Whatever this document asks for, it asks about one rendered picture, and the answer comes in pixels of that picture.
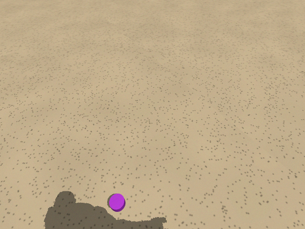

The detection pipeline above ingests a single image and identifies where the tin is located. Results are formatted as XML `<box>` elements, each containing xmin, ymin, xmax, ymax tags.
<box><xmin>109</xmin><ymin>194</ymin><xmax>125</xmax><ymax>212</ymax></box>

